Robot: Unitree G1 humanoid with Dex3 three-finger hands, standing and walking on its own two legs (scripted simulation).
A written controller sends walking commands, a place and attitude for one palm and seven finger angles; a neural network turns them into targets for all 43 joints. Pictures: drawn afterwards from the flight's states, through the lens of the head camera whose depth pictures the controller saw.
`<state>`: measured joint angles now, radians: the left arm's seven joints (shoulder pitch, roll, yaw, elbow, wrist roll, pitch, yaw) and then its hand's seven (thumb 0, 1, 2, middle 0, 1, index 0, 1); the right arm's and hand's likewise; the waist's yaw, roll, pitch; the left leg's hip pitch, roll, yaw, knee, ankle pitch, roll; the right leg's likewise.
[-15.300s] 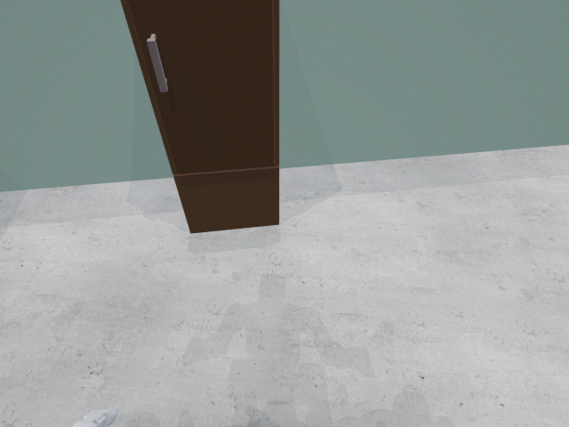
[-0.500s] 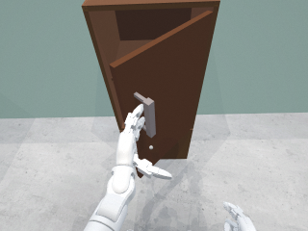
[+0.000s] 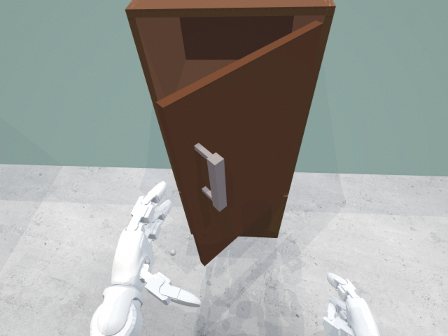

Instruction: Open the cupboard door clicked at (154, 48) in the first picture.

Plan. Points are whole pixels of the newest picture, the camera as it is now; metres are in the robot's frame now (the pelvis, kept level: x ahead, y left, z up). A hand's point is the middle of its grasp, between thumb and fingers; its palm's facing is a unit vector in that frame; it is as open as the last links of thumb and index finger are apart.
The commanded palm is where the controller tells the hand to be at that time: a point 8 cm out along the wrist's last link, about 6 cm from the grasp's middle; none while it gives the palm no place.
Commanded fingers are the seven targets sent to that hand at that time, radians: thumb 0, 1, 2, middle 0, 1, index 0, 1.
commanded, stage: slide the hand sideways off the handle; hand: left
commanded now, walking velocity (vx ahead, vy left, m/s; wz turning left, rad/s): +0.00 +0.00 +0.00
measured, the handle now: (210, 178) +0.38 +0.05 +0.08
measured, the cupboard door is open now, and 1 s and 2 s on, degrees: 46 46 46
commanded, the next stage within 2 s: draw the hand back to the body in 0.08 s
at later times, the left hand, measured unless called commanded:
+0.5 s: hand (136, 254) +0.22 +0.14 +0.10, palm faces -0.01 -1.00 -0.07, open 16.3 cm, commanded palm +0.19 +0.20 +0.11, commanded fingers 0.00 -0.50 0.30 -0.15 -0.30 -0.15 -0.30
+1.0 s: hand (56, 250) +0.20 +0.23 +0.14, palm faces +0.24 -0.91 -0.35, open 13.6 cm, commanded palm +0.16 +0.28 +0.16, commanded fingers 0.00 0.27 0.63 -0.18 -0.30 -0.18 -0.30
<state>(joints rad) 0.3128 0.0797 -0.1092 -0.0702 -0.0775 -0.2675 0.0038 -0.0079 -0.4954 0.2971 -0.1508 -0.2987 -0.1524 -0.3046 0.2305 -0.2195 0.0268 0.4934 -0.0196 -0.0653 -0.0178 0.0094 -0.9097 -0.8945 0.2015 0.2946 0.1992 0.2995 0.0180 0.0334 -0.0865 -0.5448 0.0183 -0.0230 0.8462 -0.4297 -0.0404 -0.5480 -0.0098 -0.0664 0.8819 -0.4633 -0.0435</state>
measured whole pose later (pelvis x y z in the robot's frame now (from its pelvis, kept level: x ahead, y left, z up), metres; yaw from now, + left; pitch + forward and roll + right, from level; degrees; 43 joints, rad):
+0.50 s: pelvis +0.00 +0.02 +0.00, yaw -1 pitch +6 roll +0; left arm 0.40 0.15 -0.02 -0.26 -0.15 -0.16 -0.06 -0.01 -0.50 0.30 -0.15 -0.30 -0.15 -0.30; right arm 0.28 -0.22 0.05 0.49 0.01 -0.13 -0.05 0.01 -0.91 -0.89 0.20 0.29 0.20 0.30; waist 0.02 0.06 -0.10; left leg -0.52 0.01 -0.01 0.86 -0.44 -0.02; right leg -0.51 -0.01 -0.05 0.87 -0.45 -0.02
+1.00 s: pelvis +0.00 +0.04 +0.03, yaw -1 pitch -2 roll -1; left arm 0.48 0.28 0.11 -0.36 -0.02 -0.08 0.10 0.00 -0.06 0.49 -0.17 -0.30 -0.17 -0.31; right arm 0.23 -0.22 0.06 0.59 -0.01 -0.15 -0.11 0.01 -0.91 -0.89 0.20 0.29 0.20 0.30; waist 0.05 0.06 0.00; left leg -0.22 0.01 0.01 0.58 -0.32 0.01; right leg -0.21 -0.01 -0.04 0.55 -0.31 0.00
